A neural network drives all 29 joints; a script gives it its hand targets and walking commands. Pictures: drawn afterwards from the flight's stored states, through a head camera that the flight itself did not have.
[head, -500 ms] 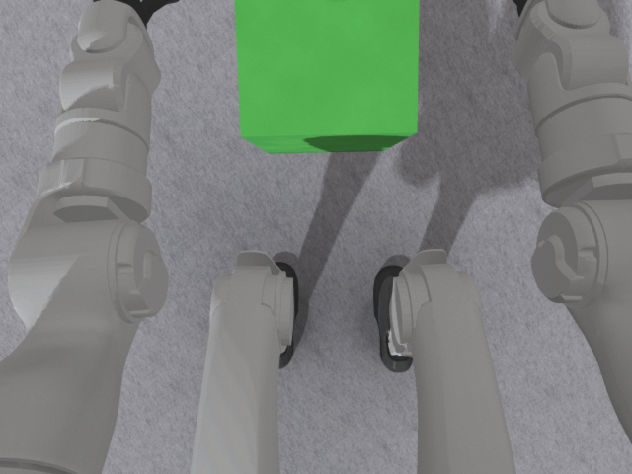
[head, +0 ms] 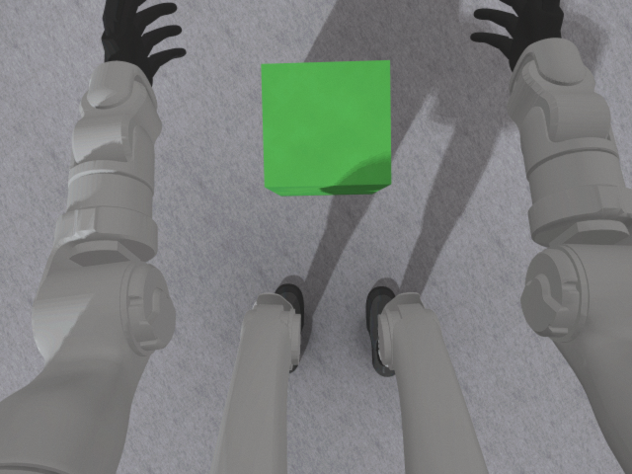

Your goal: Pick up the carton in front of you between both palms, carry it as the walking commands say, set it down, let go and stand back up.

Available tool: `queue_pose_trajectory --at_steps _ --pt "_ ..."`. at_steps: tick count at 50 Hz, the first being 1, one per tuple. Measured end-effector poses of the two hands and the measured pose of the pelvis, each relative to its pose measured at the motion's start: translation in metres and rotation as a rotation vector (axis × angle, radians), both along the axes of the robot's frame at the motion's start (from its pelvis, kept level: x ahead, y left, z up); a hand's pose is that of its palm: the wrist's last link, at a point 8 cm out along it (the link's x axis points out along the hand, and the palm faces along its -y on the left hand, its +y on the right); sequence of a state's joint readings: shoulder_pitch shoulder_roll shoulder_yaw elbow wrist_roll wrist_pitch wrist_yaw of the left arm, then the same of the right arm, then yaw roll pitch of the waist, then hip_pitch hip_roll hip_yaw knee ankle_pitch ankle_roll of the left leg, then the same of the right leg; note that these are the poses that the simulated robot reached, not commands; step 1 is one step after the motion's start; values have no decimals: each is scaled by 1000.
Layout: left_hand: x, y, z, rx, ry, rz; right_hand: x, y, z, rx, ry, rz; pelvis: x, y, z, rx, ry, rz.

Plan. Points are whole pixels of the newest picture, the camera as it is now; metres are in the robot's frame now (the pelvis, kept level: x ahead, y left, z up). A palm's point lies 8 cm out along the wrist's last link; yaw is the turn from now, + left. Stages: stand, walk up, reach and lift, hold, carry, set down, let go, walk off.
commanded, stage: set down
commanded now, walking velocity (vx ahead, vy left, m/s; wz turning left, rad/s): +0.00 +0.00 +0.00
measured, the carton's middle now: (326, 140) +0.53 +0.02 -0.46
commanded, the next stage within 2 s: let go in 0.08 s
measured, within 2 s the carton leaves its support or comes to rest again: neither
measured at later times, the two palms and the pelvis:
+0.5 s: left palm (46, 147) +0.43 +0.23 +0.01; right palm out of the picture +0.44 -0.21 +0.01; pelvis +0.05 +0.00 +0.12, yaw +0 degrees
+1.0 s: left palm out of the picture +0.26 +0.23 +0.11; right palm out of the picture +0.27 -0.23 +0.11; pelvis +0.09 +0.00 +0.19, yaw +0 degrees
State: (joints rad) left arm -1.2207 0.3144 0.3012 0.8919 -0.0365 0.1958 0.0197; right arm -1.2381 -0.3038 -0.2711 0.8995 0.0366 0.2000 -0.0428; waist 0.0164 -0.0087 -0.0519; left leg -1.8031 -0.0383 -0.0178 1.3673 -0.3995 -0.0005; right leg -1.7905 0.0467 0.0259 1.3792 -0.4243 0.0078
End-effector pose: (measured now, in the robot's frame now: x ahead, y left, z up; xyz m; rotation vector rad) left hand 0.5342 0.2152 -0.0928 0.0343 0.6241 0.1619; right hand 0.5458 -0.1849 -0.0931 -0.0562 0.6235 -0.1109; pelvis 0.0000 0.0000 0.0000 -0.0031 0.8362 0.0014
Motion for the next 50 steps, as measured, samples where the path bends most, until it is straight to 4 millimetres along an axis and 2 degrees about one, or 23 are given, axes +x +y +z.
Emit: queue_pose_trajectory --at_steps 8,12,18,25,30,36,44,50 --pt "-5 1 37 15 14 -17 -5 0 37 -18 15 15 7 0 42 -2 -14 2" --pt "-19 2 47 52 46 -48 -19 -2 48 -60 44 38 13 0 62 -3 -32 2" --pt "-60 9 66 98 107 -92 -62 -11 67 -107 101 60 31 2 93 -3 -91 1" --pt "-103 16 103 97 130 -105 -106 -22 102 -101 123 63 51 3 121 -1 -189 0" --pt "-131 17 127 88 134 -106 -135 -27 126 -93 126 66 63 3 137 1 -264 1" --pt "-175 17 152 85 147 -105 -179 -34 151 -89 138 64 75 1 154 3 -373 0" --pt "-236 16 186 86 164 -108 -241 -44 184 -88 155 65 86 -1 176 5 -572 0" --pt "-270 16 206 89 171 -109 -275 -49 204 -88 159 66 93 -3 186 7 -729 2"
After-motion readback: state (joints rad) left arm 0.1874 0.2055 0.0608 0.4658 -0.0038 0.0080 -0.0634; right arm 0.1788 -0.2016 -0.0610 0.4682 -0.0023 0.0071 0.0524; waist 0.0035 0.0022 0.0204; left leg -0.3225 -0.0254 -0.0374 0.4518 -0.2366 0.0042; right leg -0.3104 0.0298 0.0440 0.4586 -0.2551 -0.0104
